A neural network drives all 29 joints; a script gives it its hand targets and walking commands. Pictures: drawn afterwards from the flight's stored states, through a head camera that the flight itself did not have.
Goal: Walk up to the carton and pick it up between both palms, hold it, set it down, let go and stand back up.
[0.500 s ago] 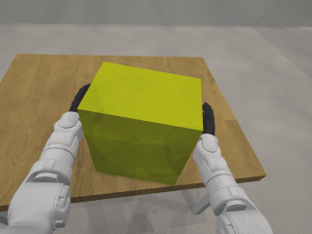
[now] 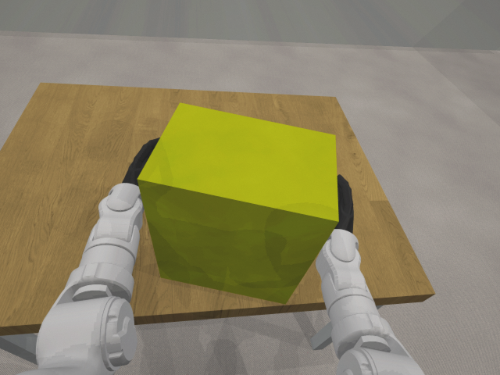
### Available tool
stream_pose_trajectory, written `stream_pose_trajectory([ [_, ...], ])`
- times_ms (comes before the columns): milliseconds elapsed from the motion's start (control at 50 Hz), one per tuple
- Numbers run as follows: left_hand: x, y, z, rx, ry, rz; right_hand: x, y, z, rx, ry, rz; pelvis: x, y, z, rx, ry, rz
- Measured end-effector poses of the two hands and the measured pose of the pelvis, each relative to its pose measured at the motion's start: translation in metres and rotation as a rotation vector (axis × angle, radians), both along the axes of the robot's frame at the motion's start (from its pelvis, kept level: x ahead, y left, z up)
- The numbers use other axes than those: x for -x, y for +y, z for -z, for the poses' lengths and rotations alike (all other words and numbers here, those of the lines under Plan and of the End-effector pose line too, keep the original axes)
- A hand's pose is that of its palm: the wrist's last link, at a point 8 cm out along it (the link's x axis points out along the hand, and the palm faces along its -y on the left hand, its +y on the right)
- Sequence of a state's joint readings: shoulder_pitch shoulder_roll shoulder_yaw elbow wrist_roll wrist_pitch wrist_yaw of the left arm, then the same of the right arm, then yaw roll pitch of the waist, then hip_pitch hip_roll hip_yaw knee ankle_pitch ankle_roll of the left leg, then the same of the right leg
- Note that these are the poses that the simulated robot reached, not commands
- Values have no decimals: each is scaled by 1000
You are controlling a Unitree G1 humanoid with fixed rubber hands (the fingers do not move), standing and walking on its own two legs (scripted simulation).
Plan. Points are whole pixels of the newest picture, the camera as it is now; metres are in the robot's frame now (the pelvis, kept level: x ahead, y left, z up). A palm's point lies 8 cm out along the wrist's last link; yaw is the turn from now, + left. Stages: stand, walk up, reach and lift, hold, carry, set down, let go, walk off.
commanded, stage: reach and lift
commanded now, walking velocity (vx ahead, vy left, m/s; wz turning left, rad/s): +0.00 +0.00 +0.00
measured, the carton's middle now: (238, 214) +0.38 -0.01 +0.03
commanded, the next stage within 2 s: none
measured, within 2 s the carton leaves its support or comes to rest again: leaves its support in 0.76 s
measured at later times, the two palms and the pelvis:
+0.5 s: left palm (138, 184) +0.41 +0.16 +0.07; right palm (339, 225) +0.34 -0.18 +0.06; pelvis +0.02 -0.01 +0.00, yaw +1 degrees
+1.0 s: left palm (142, 177) +0.41 +0.15 +0.10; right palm (348, 218) +0.35 -0.19 +0.07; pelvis +0.00 -0.02 +0.00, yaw -2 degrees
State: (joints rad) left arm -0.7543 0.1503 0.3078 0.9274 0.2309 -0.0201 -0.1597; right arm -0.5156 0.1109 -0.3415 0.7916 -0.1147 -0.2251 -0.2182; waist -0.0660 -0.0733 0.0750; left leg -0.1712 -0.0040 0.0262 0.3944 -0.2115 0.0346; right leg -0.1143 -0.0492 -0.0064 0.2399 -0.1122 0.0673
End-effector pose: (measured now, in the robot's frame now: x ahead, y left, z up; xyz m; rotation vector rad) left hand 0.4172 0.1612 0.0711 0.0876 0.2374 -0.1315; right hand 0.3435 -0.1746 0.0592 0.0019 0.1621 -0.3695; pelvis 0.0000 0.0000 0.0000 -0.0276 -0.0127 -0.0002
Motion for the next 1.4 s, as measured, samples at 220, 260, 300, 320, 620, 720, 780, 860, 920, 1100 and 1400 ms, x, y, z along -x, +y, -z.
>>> stream_pose_trajectory([
  [220, 2, 0, 0, -3, -4, -4, 2, 0, 2, 21, -24, -1, -13, -4, -2, 1, -36, -19],
  [260, 2, 0, 0, -6, -5, -3, 2, 0, 2, 19, -27, -6, -15, -5, -2, 1, -37, -21],
  [300, 2, 0, 0, -7, -4, -1, 2, 0, 3, 10, -32, -4, -16, -6, -2, 2, -41, -21],
  [320, 2, 0, 0, -6, -3, -1, 2, 0, 3, 10, -33, -4, -17, -7, -2, 2, -43, -22],
  [620, 8, 0, -3, -21, -37, -11, 4, -1, 3, 45, -77, -21, -17, -12, -2, 3, -30, -11],
  [720, 13, 0, -9, -15, -88, -26, 5, -2, 2, 61, -97, -30, -13, -15, -3, 2, -12, -3],
  [780, 15, -2, -13, -14, -117, -36, 5, -4, 0, 83, -105, -41, -9, -16, -3, 0, -6, 4],
  [860, 17, -5, -19, -17, -138, -49, 3, -7, -3, 108, -110, -54, -4, -17, -3, -5, 5, 13],
  [920, 16, -8, -23, -15, -145, -53, 0, -10, -7, 109, -112, -58, -1, -17, -4, -8, 14, 20],
  [1100, 6, -14, -29, -5, -127, -42, -5, -16, -16, 97, -94, -48, 1, -15, -4, -13, 12, 36],
  [1400, 15, 3, -53, 37, -161, -111, -17, -2, -51, 76, -144, -107, -13, -7, -2, 0, -63, 9],
])
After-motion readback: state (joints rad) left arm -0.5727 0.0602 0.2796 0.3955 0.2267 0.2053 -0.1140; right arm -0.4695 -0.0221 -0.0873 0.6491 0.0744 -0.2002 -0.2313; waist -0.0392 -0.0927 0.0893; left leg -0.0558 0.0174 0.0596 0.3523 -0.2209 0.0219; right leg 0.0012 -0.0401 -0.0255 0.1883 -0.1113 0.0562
